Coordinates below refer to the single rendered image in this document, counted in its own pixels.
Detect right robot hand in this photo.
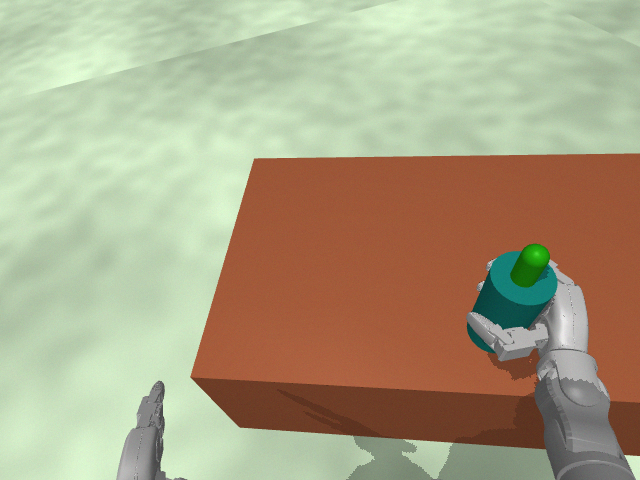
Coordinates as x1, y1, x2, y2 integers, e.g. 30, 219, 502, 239
466, 258, 589, 361

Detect left robot hand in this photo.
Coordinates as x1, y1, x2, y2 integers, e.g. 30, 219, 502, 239
116, 381, 187, 480

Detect bottle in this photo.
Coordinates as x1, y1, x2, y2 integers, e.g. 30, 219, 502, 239
467, 244, 557, 353

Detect right robot arm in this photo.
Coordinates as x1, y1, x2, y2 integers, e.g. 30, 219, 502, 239
534, 349, 636, 480

